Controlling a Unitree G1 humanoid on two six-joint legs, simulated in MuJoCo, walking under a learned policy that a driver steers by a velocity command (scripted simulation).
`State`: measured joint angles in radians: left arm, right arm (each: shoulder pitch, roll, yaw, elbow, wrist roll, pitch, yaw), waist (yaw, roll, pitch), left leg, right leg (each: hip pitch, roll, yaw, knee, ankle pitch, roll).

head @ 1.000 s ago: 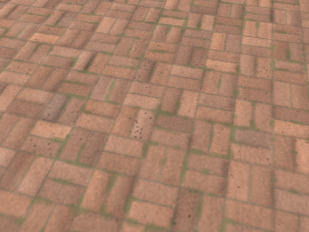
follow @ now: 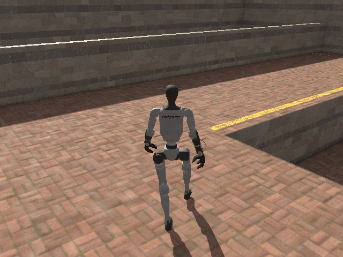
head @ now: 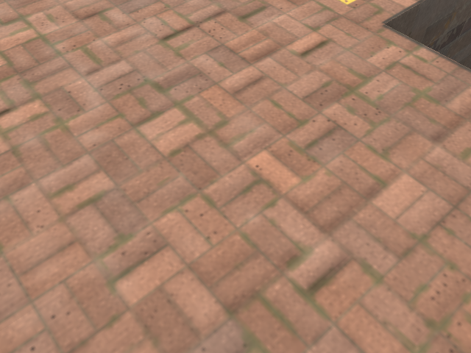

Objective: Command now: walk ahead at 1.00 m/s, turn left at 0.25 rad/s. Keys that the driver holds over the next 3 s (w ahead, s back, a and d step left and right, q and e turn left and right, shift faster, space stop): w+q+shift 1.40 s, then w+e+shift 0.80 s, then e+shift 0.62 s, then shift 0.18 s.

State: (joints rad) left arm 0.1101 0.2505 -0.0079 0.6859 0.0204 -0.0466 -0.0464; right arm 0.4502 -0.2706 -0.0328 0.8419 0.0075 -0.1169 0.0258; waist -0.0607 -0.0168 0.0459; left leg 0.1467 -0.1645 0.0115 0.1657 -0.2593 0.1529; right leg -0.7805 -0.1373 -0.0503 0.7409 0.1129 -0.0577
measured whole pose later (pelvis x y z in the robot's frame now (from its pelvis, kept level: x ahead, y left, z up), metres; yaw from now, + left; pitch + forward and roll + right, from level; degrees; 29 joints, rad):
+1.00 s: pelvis +0.90 +0.21 -0.01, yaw +48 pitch +3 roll -1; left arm -0.06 0.26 -0.03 0.55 0.03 -0.07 -0.01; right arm 0.47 -0.34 -0.09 0.84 0.00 -0.07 0.01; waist -0.15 -0.01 0.04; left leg 0.12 -0.17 -0.31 0.40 -0.47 0.17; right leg -0.60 -0.04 0.06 0.52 -0.02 0.02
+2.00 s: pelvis +1.33 +1.01 -0.03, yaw +58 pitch +0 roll -1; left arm 0.28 0.32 0.06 0.81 0.01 -0.01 -0.03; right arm 0.28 -0.25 0.00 0.81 -0.04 -0.09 -0.02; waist 0.05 -0.02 0.04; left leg -0.22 -0.05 0.03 1.45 -0.36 -0.01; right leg -0.46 0.16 -0.12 0.69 -0.25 -0.22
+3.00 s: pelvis +1.64 +1.48 +0.00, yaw +5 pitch +3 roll +1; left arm 0.16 0.31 0.08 0.56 0.00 0.04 0.02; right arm 0.00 -0.29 -0.05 0.70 0.00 -0.01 0.00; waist 0.03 0.00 0.08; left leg -0.54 0.02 -0.08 0.89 -0.38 -0.07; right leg -0.41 0.10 0.10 0.50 -0.13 -0.06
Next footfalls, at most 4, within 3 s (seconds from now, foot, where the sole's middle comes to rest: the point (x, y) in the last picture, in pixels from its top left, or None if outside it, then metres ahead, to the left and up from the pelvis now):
0.12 right None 0.34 -0.12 -0.77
0.60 left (189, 271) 0.72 0.13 -0.76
1.02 right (152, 161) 1.17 0.27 -0.76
1.48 left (23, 167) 1.17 0.73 -0.77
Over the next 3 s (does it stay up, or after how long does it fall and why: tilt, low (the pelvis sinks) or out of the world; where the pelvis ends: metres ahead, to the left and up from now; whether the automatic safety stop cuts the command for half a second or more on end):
stays up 1.64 1.48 0.00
